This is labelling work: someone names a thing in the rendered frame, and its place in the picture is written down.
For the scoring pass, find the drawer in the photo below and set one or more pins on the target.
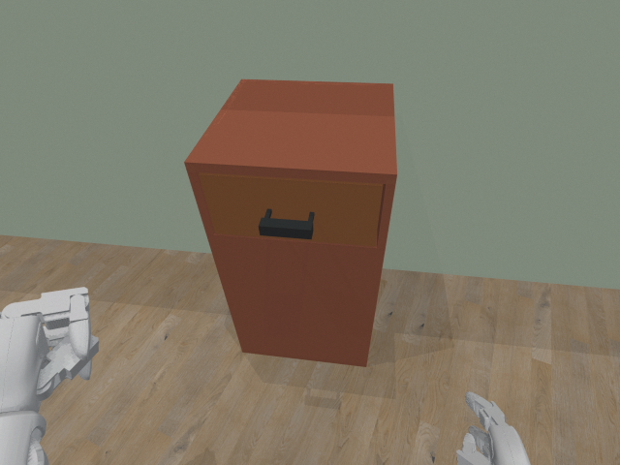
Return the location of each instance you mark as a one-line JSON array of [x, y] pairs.
[[344, 212]]

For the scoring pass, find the cabinet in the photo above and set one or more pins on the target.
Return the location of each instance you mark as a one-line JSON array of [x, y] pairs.
[[294, 298]]

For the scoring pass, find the handle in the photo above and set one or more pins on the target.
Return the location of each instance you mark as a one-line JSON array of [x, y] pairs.
[[286, 228]]

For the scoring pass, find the robot left hand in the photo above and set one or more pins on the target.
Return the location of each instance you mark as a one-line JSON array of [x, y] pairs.
[[25, 342]]

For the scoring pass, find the left robot forearm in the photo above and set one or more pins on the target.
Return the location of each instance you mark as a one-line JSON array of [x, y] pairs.
[[20, 435]]

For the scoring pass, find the robot right hand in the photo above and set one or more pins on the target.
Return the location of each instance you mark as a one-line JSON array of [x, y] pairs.
[[501, 446]]

